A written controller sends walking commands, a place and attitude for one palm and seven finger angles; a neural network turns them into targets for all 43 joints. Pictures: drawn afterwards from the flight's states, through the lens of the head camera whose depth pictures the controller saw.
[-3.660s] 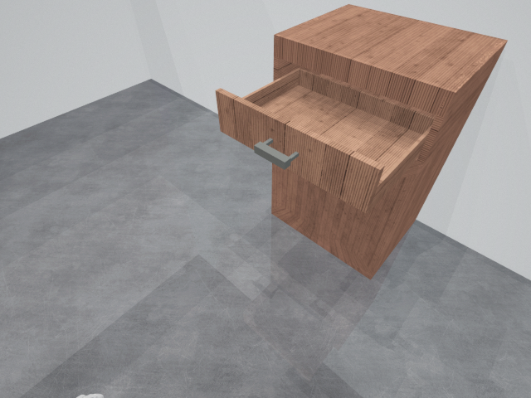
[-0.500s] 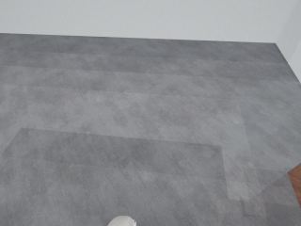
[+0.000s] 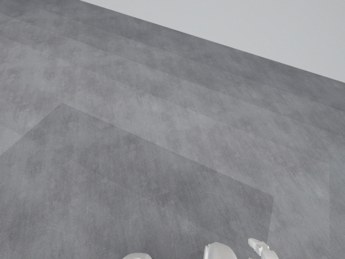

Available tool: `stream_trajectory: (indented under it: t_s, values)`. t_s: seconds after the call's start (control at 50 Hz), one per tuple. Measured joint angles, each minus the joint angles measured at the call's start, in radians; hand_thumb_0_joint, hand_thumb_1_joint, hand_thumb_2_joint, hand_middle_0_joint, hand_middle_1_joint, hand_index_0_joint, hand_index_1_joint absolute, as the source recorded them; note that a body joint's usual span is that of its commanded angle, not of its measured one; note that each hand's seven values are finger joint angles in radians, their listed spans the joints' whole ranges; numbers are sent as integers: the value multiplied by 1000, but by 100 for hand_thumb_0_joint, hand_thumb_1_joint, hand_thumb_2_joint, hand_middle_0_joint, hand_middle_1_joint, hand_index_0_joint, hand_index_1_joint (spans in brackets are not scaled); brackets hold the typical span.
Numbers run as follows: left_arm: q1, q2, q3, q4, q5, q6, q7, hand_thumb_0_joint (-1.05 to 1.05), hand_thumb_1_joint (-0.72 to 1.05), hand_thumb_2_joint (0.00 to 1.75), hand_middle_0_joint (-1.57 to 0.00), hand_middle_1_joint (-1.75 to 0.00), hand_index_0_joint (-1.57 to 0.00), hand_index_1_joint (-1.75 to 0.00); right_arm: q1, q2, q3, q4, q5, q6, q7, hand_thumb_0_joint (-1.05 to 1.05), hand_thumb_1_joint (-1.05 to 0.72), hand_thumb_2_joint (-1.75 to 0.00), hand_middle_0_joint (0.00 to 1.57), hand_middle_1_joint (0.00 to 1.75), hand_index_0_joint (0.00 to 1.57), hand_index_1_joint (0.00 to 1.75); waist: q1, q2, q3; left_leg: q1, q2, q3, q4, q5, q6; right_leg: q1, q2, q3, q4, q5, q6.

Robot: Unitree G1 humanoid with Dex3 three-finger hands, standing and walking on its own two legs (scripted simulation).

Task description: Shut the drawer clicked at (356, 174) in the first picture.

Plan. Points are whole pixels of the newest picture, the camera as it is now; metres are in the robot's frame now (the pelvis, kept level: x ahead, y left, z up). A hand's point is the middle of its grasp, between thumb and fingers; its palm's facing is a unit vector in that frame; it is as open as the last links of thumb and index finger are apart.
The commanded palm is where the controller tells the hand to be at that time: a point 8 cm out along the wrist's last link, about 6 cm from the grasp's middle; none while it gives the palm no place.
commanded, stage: turn to face it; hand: left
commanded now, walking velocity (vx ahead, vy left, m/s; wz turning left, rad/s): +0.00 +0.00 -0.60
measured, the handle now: out of the picture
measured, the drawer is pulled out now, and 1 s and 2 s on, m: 0.29 0.29 0.29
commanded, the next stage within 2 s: none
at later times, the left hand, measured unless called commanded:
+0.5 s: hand (137, 224) +0.21 +0.12 -0.15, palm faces -0.25 -0.93 -0.26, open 7.3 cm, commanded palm none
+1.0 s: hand (143, 192) +0.31 +0.12 -0.16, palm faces -0.51 -0.83 -0.22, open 7.3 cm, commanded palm none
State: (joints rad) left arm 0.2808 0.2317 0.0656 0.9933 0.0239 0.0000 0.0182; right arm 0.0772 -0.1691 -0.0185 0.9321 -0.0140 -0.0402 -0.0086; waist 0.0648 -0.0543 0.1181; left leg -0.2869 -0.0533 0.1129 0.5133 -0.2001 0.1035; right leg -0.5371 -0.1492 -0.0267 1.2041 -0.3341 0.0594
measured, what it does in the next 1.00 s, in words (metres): walks ahead, turning right: right foot, then left foot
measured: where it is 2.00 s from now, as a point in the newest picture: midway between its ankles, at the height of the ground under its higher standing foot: outside the picture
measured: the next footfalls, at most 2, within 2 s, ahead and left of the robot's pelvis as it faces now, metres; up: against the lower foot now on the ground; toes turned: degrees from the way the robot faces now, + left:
right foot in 0.36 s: +0.08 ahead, -0.15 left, +0.00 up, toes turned -20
left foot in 0.82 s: +0.22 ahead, +0.07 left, +0.00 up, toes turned -26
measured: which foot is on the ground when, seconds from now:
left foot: down 0.00-0.38, up 0.40-0.80, down 0.82-1.00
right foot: up 0.00-0.34, down 0.36-0.82, up 0.84-1.00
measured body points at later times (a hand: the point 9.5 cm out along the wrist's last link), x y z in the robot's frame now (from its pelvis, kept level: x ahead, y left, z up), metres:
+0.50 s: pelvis +0.07 -0.05 +0.00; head +0.11 -0.08 +0.45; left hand +0.23 +0.16 -0.13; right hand +0.00 -0.30 -0.16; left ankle +0.07 +0.08 -0.67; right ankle +0.04 -0.13 -0.73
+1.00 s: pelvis +0.11 -0.01 +0.01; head +0.16 -0.02 +0.45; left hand +0.34 +0.16 -0.14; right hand +0.07 -0.27 -0.12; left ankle +0.18 +0.08 -0.73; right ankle +0.02 -0.11 -0.66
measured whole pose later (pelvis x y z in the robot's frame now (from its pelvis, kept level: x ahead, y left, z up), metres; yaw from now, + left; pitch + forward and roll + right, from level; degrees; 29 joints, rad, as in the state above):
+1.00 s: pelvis +0.11 -0.01 +0.01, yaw -36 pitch -1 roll -1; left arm 0.17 0.27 0.10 0.89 0.02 0.08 -0.03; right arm 0.15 -0.16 -0.02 0.87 -0.03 0.01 -0.03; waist 0.03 -0.04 0.10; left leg -0.23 0.10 0.15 0.52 -0.28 0.00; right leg -0.47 -0.02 -0.02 1.08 -0.47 0.06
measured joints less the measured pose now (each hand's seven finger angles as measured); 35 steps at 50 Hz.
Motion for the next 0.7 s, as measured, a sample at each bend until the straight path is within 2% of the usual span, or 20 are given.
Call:
stream_trajectory:
  t_s: [0.04,0.1,0.24,0.32,0.36,0.38,0.4,0.44,0.5,0.6,0.7]
  values:
    - [-17,-9,-4,-6,-1,7,3,0,92,90,-19,-30,-20,-30,26,26,2,16,5,1,-6,0,-91,-90,20,30,20,30,-6,1,-22,46,1,7,-53,8,-1,-24,16,12,-55,34,1]
    - [-27,-31,-5,-7,-1,25,0,0,92,90,-19,-30,-20,-30,50,32,-13,16,7,-3,-19,-2,-94,-90,20,30,21,30,-22,3,-50,96,6,33,-105,7,-4,-28,37,21,-134,70,5]
    - [-56,-61,1,-15,1,64,-20,0,92,90,-19,-30,-20,-30,102,16,-18,41,-10,20,-24,-1,-93,-90,20,30,21,30,-52,20,-59,133,52,110,-82,-58,-26,86,66,-30,-337,14,-1]
    - [-81,-59,2,-31,1,67,-28,0,92,90,-19,-30,-20,-30,140,0,-29,61,-14,33,-26,-1,-92,-90,20,30,21,30,-75,44,-42,123,96,155,-16,-115,-53,184,88,-57,-453,-38,-21]
    - [-90,-52,2,-45,1,58,-32,0,92,90,-19,-30,-20,-30,164,-13,-35,72,-12,40,-25,0,-91,-90,20,30,20,30,-82,57,-36,107,125,175,42,-154,-72,251,101,-72,-567,23,-35]
    - [-96,-48,1,-51,2,48,-32,0,92,90,-19,-30,-20,-30,176,-21,-40,77,-7,44,-23,0,-91,-90,20,30,20,30,-85,68,-32,84,149,178,100,-179,-85,274,117,-76,-612,20,-68]
    - [-106,-47,0,-54,2,36,-29,0,92,90,-20,-30,-20,-30,180,-31,-44,83,-4,52,-22,0,-91,-90,20,30,20,30,-89,84,-22,46,166,152,194,-231,-107,272,135,-77,-608,9,-92]
    - [-114,-43,0,-66,-5,20,-20,0,91,90,-20,-30,-20,-30,181,-45,-46,95,-1,75,-27,0,-91,-90,20,30,20,30,-91,93,-9,-43,153,59,398,-322,-138,272,153,-68,-609,6,-111]
    - [-110,-36,4,-75,-10,25,-9,0,91,90,-20,-30,-20,-30,173,-59,-49,96,-1,91,-28,1,-91,-90,20,30,20,30,-87,89,-8,-137,147,-20,553,-282,-168,293,171,-37,-664,38,-115]
    - [-101,-24,5,-69,-7,34,-13,0,91,90,-20,-30,-20,-30,139,-63,-51,57,-4,90,-23,1,-91,-90,20,30,20,30,-86,67,-17,-181,149,-76,490,-218,-195,307,180,24,-720,70,-114]
    - [-93,-19,8,-73,-3,40,-20,0,91,90,-20,-30,-21,-30,81,-55,-45,17,0,81,-22,1,-91,-90,20,30,20,30,-65,49,-20,-152,128,-96,364,-220,-201,298,188,93,-713,70,-98]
